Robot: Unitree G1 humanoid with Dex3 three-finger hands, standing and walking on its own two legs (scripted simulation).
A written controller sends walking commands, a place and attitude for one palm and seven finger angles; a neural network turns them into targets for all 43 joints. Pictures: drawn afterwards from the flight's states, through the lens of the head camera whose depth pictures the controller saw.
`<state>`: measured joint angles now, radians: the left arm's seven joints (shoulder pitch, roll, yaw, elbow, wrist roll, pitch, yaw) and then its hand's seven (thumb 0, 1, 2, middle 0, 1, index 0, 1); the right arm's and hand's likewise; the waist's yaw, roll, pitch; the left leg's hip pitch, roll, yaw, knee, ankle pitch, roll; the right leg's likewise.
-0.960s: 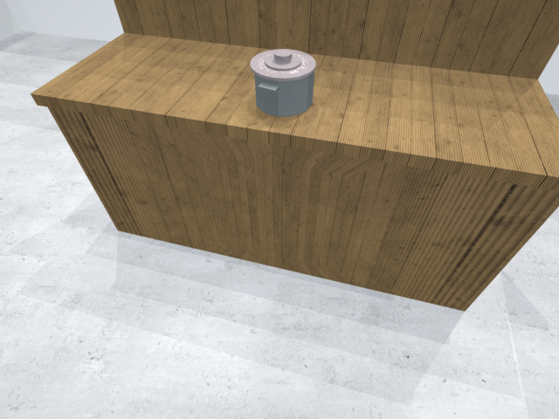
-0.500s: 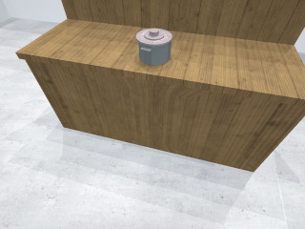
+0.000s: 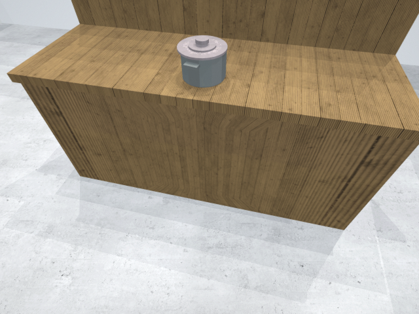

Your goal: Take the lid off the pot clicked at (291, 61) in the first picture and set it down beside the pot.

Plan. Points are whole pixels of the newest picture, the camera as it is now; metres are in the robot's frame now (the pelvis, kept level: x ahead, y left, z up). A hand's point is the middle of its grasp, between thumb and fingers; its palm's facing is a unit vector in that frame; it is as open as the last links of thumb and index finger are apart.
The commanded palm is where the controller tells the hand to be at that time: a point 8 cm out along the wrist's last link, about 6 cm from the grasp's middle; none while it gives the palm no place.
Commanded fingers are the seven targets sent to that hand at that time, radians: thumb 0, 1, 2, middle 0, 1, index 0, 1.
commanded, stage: turn to face it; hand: left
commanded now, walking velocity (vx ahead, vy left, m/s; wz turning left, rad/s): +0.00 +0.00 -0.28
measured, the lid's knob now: (202, 40) +0.95 +0.09 +0.09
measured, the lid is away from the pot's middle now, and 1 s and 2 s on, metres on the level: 0.00 0.00 0.00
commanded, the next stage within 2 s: take the last steps up to it in 0.34 s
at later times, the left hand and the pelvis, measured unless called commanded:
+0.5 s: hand out of the picture +0.05 +0.19 -0.18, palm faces -0.08 -0.97 -0.23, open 7.4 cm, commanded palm none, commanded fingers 0.00 0.90 0.90 -0.20 -0.30 -0.20 -0.30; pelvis -0.01 +0.01 -0.01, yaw -7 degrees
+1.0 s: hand out of the picture +0.03 +0.20 -0.17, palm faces +0.02 -0.98 -0.19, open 7.4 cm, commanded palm none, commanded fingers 0.00 0.90 0.90 -0.20 -0.30 -0.20 -0.30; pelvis +0.12 +0.03 -0.01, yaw -7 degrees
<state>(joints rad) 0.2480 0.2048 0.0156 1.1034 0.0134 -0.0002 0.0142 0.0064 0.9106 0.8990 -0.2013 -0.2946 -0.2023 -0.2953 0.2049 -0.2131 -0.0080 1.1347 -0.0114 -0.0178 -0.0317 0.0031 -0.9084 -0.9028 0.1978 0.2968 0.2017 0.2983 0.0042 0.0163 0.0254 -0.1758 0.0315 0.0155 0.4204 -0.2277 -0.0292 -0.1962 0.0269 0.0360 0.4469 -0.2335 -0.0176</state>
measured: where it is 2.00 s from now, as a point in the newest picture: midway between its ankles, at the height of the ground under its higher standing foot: (206, 277)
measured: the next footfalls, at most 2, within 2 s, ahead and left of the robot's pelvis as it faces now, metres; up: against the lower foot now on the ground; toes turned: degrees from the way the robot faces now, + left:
left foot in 1.04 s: +0.27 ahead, +0.17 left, +0.00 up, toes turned -3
right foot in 1.36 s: +0.33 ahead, -0.08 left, +0.00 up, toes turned -14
